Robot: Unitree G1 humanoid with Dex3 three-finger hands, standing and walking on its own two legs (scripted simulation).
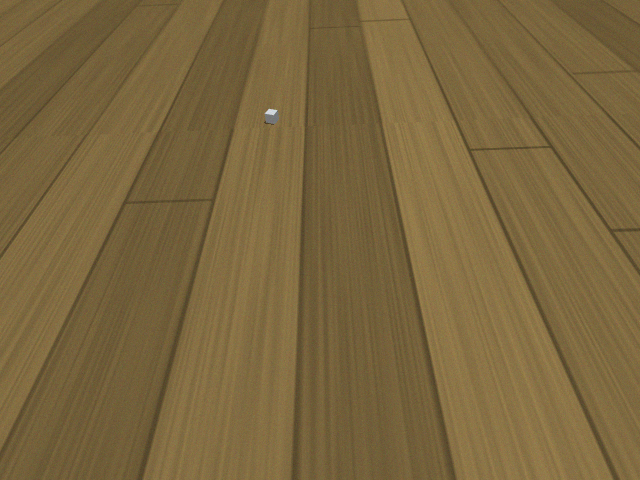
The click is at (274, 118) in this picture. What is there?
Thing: cube
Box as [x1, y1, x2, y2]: [265, 109, 278, 123]
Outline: 268,109 265,113 266,122 275,123 278,119 277,110
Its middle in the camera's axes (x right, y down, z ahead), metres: -0.30 -0.73 +2.32
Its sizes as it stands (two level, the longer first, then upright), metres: 0.060 0.060 0.060
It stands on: the floor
